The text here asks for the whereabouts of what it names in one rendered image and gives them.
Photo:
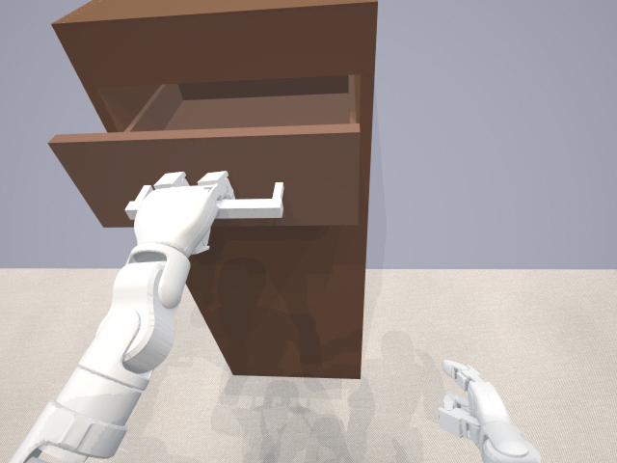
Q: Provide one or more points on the right robot forearm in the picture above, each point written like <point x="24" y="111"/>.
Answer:
<point x="502" y="442"/>

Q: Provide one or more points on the robot left hand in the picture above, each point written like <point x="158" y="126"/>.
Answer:
<point x="179" y="215"/>

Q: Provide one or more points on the left robot forearm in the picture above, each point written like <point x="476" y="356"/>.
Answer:
<point x="88" y="418"/>

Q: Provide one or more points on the handle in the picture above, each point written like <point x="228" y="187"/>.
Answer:
<point x="251" y="208"/>

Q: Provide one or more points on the drawer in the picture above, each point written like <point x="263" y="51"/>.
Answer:
<point x="299" y="131"/>

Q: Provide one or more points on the cabinet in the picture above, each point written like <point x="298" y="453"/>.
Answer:
<point x="282" y="301"/>

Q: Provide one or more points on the robot right hand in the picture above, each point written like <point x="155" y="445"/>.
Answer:
<point x="465" y="418"/>

